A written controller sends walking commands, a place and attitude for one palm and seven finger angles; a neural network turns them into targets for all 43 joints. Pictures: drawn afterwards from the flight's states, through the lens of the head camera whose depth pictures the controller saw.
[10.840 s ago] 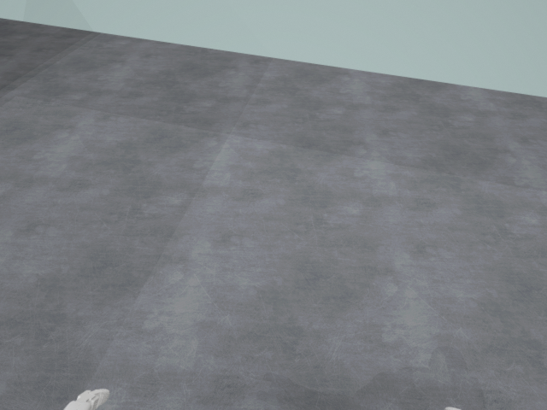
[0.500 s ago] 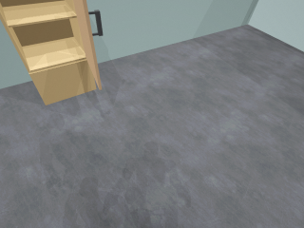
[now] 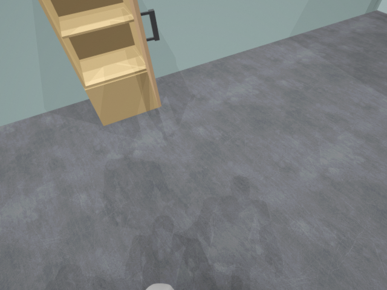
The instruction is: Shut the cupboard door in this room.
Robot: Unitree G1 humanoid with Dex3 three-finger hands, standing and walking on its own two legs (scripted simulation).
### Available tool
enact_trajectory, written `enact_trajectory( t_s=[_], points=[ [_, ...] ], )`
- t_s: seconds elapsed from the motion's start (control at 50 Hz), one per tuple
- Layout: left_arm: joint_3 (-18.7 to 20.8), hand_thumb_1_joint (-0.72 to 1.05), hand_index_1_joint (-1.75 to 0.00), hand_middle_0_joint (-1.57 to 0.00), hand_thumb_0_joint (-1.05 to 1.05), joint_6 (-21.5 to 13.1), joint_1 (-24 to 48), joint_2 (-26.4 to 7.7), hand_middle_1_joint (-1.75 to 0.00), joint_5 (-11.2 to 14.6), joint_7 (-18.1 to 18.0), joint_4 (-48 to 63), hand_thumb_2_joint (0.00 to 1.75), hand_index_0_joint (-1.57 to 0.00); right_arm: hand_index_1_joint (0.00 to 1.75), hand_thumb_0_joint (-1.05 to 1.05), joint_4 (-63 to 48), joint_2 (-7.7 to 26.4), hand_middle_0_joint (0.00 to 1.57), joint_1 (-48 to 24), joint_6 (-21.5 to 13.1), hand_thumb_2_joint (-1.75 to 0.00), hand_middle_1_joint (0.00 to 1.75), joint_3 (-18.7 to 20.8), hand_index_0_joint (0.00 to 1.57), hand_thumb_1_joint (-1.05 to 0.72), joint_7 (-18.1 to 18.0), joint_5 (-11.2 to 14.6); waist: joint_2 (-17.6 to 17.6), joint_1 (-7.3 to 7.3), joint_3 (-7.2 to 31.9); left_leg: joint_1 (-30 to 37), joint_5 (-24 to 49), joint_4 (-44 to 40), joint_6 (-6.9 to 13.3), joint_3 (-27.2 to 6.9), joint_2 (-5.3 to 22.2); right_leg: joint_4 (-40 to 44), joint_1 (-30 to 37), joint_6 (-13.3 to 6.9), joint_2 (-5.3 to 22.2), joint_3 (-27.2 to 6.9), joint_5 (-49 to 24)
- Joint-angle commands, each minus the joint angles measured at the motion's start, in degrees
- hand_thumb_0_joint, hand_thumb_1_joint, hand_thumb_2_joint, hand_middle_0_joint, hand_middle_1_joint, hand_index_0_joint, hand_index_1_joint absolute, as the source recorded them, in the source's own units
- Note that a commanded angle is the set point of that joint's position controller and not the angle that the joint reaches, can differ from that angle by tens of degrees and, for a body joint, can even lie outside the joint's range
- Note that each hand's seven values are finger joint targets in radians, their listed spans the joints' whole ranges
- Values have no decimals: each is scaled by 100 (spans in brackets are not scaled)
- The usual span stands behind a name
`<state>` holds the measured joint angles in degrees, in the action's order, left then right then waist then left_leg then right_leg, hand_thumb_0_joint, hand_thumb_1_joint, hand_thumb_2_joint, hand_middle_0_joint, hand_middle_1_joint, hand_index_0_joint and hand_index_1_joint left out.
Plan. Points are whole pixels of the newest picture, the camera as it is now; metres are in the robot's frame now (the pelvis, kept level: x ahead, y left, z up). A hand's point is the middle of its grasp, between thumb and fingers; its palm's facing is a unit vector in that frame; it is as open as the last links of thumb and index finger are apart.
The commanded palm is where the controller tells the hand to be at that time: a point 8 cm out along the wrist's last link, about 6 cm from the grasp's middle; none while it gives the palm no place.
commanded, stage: stand and wait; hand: left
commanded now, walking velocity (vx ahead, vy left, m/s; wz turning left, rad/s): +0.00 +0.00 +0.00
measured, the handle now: (149, 26) +1.15 +0.24 +0.03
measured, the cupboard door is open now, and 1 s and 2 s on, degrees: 83 83 83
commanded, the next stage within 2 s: turn or walk to find it in 0.38 s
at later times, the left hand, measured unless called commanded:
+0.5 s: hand out of the picture -0.05 +0.20 -0.18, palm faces +0.06 -0.98 -0.18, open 7.4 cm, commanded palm none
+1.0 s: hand out of the picture -0.03 +0.21 -0.18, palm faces +0.10 -0.97 -0.20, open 7.4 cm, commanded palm none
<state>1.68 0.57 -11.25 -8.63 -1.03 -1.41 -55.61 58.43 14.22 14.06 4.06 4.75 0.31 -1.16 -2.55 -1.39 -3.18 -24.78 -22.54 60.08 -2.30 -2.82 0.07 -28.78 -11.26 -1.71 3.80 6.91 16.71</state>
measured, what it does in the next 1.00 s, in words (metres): steps on the spot: left foot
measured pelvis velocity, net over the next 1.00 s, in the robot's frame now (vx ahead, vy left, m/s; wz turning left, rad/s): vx -0.04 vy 0.03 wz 0.04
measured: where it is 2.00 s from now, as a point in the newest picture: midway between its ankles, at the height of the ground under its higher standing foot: outside the picture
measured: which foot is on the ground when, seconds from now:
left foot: up 0.00-0.16, down 0.18-1.00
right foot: down 0.00-1.00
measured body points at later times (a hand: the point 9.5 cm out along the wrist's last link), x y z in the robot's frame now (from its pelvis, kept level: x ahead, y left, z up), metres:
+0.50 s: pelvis -0.02 +0.03 +0.00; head -0.03 +0.03 +0.45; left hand -0.05 +0.25 -0.16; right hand +0.04 -0.20 -0.15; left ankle -0.04 +0.15 -0.74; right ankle -0.01 -0.09 -0.74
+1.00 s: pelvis -0.04 +0.03 +0.00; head -0.04 +0.02 +0.45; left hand -0.04 +0.26 -0.16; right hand -0.04 -0.18 -0.17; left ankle -0.04 +0.15 -0.74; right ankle -0.01 -0.09 -0.74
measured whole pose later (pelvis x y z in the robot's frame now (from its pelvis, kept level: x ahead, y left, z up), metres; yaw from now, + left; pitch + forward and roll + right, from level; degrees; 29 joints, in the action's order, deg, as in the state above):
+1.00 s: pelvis -0.04 +0.03 +0.00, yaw +3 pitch -2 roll +0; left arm 1.6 1.2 -13.7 -9.0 -0.5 -1.6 -63.4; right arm 63.4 7.4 16.8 1.1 0.8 -0.5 -0.9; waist -0.5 0.0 -2.0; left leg -12.7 -14.4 28.6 -0.6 0.3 0.7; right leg -28.8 -13.9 0.5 4.9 9.1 13.0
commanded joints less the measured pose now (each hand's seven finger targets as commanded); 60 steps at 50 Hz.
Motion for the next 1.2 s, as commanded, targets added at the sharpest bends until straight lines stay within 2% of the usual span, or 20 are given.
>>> enact_trajectory(
  t_s=[0.0, 0.06, 0.1, 0.12, 0.14, 0.16, 0.18, 0.2, 0.22, 0.24, 0.28, 0.34, 0.4, 0.54, 0.62, 0.68, 0.78, 0.94, 1.04, 1.18],
  points=[
    [213, 90, -30, -20, 0, -164, -399, -1138, -30, -54, -57, 125, 90, -20, 30, 0, -296, 73, 20, -238, -175, -90, 30, -68, 20, -90, -54, 34, 1311, 303, 202, 58, -247, -1095, -106, 328, 153, 877, 466, -641, 1251, -949, -2711],
    [234, 90, -30, -20, 0, -145, -627, -1218, -30, -56, -58, -83, 90, -20, 30, 0, -235, -29, 20, -331, -263, -90, 30, -150, 20, -90, -92, 62, 1312, 403, 415, 527, -187, -2225, -88, 565, 110, 585, 749, -670, 1212, -972, -3333],
    [199, 90, -30, -20, 0, -129, -491, -1168, -30, -2, -70, -182, 90, -20, 30, 0, -59, -41, 20, -39, -322, -90, 30, -190, 20, -90, -124, 67, 1204, 214, 536, 1297, 685, -3263, -44, 609, 89, 378, 461, -447, 1037, -900, -2963],
    [176, 90, -30, -20, 0, -113, -407, -1087, -30, 43, -70, -210, 90, -20, 30, 0, 73, 21, 20, 159, -384, -90, 30, -191, 20, -90, -128, 71, 950, 120, 625, 1817, 1420, -3888, 3, 546, 168, 127, 271, -230, 859, -763, -2651],
    [141, 90, -30, -20, 0, -96, -466, -928, -30, 72, -61, -203, 90, -20, 30, 0, 113, 238, 20, 260, -456, -90, 30, -162, 20, -90, -136, 62, 392, 132, 829, 2326, 2388, -3978, 128, 154, 586, -218, -16, 8, 559, -570, -2093],
    [66, 90, -30, -20, 0, -73, -658, -673, -30, 94, -49, -222, 90, -20, 30, 0, 105, 504, 20, 114, -495, -90, 30, -133, 20, -90, -175, 38, -397, 225, 879, 2575, 3331, -3755, 440, -412, 1226, -299, -473, 209, 309, -414, -1175],
    [17, 90, -30, -20, 0, -49, -645, -572, -30, 66, -61, -290, 90, -20, 30, 0, 95, 567, 20, -19, -465, -90, 30, -135, 20, -90, -190, 35, -528, 245, 689, 2293, 3416, -3812, 695, -484, 1529, -241, -424, 287, 196, -292, -85],
    [-4, 90, -30, -20, 0, -42, -533, -526, -30, 64, -49, -346, 90, -20, 30, 0, 140, 514, 20, -107, -461, -90, 30, -158, 20, -90, -233, 16, -536, 219, 439, 2118, 3512, -3869, 697, -341, 1456, -179, -398, 327, 156, -267, -5],
    [-22, 90, -30, -20, 0, -3, -391, -540, -30, 57, -40, -443, 90, -20, 30, 0, 212, 415, 20, -154, -475, -90, 30, -198, 20, -90, -249, 22, -1046, 185, 282, 1883, 3600, -4040, 694, -332, 1349, -221, -244, 362, 172, -206, 30],
    [-28, 90, -30, -20, 0, 17, -460, -593, -30, 60, -32, -509, 90, -20, 30, 0, 237, 354, 20, -211, -460, -90, 30, -219, 20, -90, -265, 33, -1079, 221, 99, 1676, 3505, -4077, 672, -231, 1279, -217, -148, 345, 178, -278, 160],
    [-61, 90, -30, -20, 0, 10, -737, -573, -30, 37, -21, -733, 90, -20, 30, 0, 232, 246, 20, -339, -440, -90, 30, -264, 20, -90, -278, 48, -653, 331, -154, 1392, 2768, -3979, 525, -14, 1058, 322, 73, 324, 234, -350, -478],
    [-96, 90, -30, -20, 0, -49, -797, -638, -30, 12, -23, -907, 90, -20, 30, 0, 279, 83, 20, -162, -408, -90, 30, -276, 20, -90, -259, 85, 266, 200, -339, 1475, 1669, -3892, 285, 214, 717, 768, -83, 236, 387, -593, -1146],
    [-75, 90, -30, -20, 0, -66, -692, -658, -30, 29, -25, -882, 90, -20, 30, 0, 320, 90, 20, -44, -411, -90, 30, -291, 20, -90, -237, 77, 399, 153, -301, 1486, 1466, -3984, 287, 187, 691, 798, -139, 242, 438, -533, -869],
    [103, 90, -30, -20, 0, 8, -624, -791, -30, 16, -38, -659, 90, -20, 30, 0, 125, 244, 20, -157, -352, -90, 30, -222, 20, -90, -166, 43, 129, 249, -195, 776, 966, -3874, 385, -99, 672, 522, -117, 280, 500, -340, -66],
    [131, 90, -30, -20, 0, 0, -575, -820, -30, 14, -44, -553, 90, -20, 30, 0, 99, 98, 20, 5, -344, -90, 30, -230, 20, -90, -146, 21, 404, 230, -24, 711, 792, -3548, 335, 38, 450, 749, -196, 135, 714, -548, 308],
    [114, 90, -30, -20, 0, -8, -437, -755, -30, 28, -49, -501, 90, -20, 30, 0, 182, 49, 20, 235, -375, -90, 30, -243, 20, -90, -144, 13, 145, 169, 125, 815, 888, -3734, 367, -134, 565, 570, -204, 169, 568, -387, 278],
    [37, 90, -30, -20, 0, -32, -545, -606, -30, 32, -48, -608, 90, -20, 30, 0, 250, 65, 20, 263, -443, -90, 30, -267, 20, -90, -163, 34, -47, 270, -6, 534, 831, -4110, 415, -328, 692, 472, 190, 262, 371, -285, -238],
    [105, 90, -30, -20, 0, -5, -518, -730, -30, 34, -69, -583, 90, -20, 30, 0, 276, 12, 20, 420, -373, -90, 30, -248, 20, -90, -144, 34, 236, 247, -330, 286, 729, -3883, 356, -172, 537, 619, -10, 215, 515, -312, 265],
    [137, 90, -30, -20, 0, -8, -506, -718, -30, 19, -77, -508, 90, -20, 30, 0, 232, -139, 20, 575, -348, -90, 30, -239, 20, -90, -140, 10, 590, 160, -98, 627, 750, -3399, 319, 81, 373, 848, -384, 81, 755, -478, 674],
    [63, 90, -30, -20, 0, -64, -626, -521, -30, 29, -65, -607, 90, -20, 30, 0, 282, -87, 20, 459, -462, -90, 30, -272, 20, -90, -171, 31, -111, 235, 52, 659, 1205, -3874, 394, -274, 622, 491, 12, 222, 405, -235, -215]
  ],
)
